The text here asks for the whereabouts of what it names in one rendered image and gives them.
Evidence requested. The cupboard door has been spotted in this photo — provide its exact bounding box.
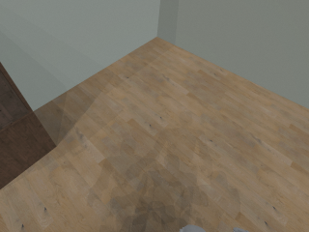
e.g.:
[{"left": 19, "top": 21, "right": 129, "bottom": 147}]
[{"left": 0, "top": 72, "right": 29, "bottom": 130}]

